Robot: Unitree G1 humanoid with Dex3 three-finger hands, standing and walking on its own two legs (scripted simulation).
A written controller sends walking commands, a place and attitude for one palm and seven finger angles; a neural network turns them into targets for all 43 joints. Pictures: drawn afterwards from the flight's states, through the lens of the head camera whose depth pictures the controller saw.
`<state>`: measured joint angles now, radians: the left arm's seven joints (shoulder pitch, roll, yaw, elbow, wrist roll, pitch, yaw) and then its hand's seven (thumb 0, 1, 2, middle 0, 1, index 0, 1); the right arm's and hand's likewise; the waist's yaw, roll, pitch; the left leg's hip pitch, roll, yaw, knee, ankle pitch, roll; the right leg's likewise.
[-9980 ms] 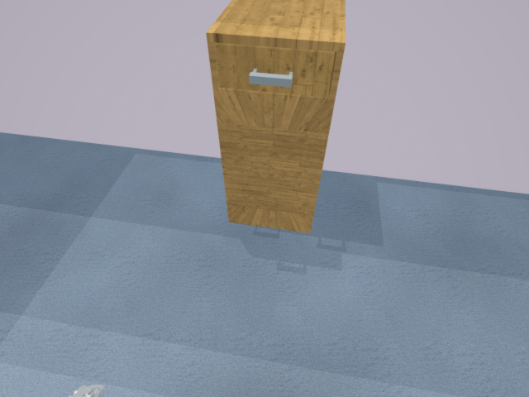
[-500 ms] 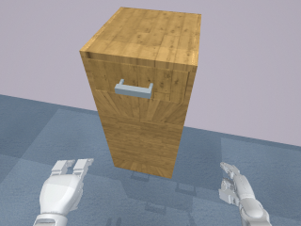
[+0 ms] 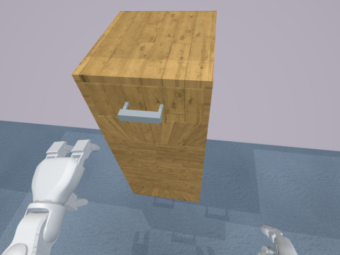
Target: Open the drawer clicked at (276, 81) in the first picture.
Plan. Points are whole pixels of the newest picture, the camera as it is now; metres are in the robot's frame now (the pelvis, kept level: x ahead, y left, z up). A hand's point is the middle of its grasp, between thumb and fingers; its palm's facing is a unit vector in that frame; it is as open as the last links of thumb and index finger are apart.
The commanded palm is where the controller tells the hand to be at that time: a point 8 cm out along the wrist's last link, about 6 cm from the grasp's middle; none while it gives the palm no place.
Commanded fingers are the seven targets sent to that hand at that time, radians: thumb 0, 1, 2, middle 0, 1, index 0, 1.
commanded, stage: raise the hand with hooked fingers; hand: left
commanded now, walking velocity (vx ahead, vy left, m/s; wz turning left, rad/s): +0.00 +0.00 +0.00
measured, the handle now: (142, 111) +0.50 +0.15 +0.03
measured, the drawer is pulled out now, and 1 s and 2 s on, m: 0.00 0.00 0.00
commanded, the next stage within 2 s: move the hooked fingers above the handle in 0.86 s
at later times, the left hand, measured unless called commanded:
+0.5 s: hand (59, 142) +0.28 +0.26 +0.15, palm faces +0.08 -0.05 -1.00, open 13.9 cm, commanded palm +0.25 +0.26 +0.20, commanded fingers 0.00 -0.50 0.30 -0.30 -1.20 -0.30 -1.20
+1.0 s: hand (54, 153) +0.26 +0.26 +0.15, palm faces +0.09 -0.06 -0.99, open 13.9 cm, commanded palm +0.24 +0.25 +0.20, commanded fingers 0.00 -0.50 0.30 -0.30 -1.20 -0.30 -1.20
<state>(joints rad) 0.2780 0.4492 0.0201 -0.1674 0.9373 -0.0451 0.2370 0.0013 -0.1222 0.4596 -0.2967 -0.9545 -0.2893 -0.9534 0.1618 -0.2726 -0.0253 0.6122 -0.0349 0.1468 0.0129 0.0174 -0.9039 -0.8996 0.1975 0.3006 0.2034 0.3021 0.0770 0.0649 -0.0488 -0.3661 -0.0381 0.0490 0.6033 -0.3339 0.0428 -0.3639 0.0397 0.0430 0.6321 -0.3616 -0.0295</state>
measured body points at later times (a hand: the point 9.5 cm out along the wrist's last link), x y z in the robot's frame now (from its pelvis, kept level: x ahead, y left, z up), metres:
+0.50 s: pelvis -0.02 +0.01 +0.01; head -0.01 -0.03 +0.46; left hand +0.27 +0.26 +0.21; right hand +0.20 -0.19 -0.09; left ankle -0.02 +0.09 -0.73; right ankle -0.03 -0.10 -0.73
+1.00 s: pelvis -0.04 +0.01 +0.01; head -0.03 -0.03 +0.46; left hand +0.25 +0.26 +0.20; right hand +0.15 -0.21 -0.10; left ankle -0.02 +0.09 -0.73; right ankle -0.03 -0.10 -0.73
